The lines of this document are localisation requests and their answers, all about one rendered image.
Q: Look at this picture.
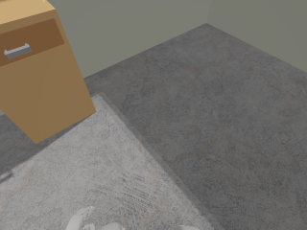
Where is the handle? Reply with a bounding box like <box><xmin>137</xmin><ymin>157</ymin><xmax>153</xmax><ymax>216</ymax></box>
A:
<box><xmin>4</xmin><ymin>42</ymin><xmax>33</xmax><ymax>59</ymax></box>

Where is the drawer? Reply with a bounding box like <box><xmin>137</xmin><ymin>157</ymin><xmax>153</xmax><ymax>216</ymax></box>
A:
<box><xmin>0</xmin><ymin>18</ymin><xmax>65</xmax><ymax>67</ymax></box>

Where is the cabinet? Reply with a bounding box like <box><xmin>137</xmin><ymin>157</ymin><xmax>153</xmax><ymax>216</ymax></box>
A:
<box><xmin>0</xmin><ymin>0</ymin><xmax>96</xmax><ymax>144</ymax></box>

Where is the left robot hand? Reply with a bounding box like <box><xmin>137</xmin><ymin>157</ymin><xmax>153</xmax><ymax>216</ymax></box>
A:
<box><xmin>64</xmin><ymin>206</ymin><xmax>95</xmax><ymax>230</ymax></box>

